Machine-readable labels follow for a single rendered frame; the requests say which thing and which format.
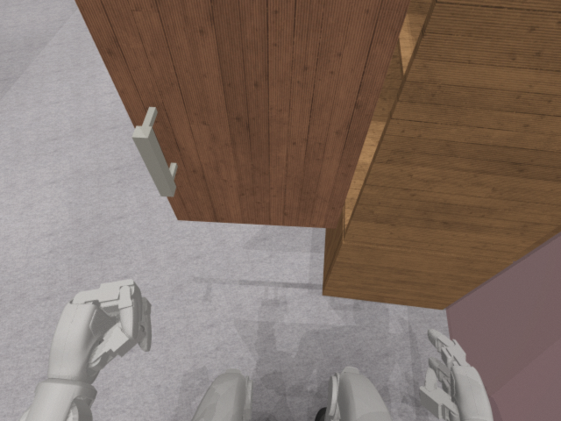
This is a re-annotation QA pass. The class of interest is robot left hand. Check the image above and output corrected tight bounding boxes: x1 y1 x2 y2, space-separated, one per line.
47 279 152 385

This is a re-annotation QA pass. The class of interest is left robot thigh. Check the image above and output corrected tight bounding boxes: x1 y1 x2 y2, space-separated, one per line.
191 373 253 421

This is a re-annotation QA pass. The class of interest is cupboard door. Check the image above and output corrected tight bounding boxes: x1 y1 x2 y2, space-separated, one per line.
75 0 411 229

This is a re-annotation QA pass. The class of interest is robot left forearm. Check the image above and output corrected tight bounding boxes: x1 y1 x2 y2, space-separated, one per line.
18 379 97 421

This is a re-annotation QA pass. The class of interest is robot thigh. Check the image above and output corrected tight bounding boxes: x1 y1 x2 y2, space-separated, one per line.
327 372 393 421
191 373 253 421

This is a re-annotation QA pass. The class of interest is robot right hand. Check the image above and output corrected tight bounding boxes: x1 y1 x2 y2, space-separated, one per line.
420 328 494 421

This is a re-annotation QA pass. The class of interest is right robot thigh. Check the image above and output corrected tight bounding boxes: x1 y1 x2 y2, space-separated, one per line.
327 372 393 421

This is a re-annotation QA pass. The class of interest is handle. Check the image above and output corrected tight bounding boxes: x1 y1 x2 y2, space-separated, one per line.
132 107 178 197

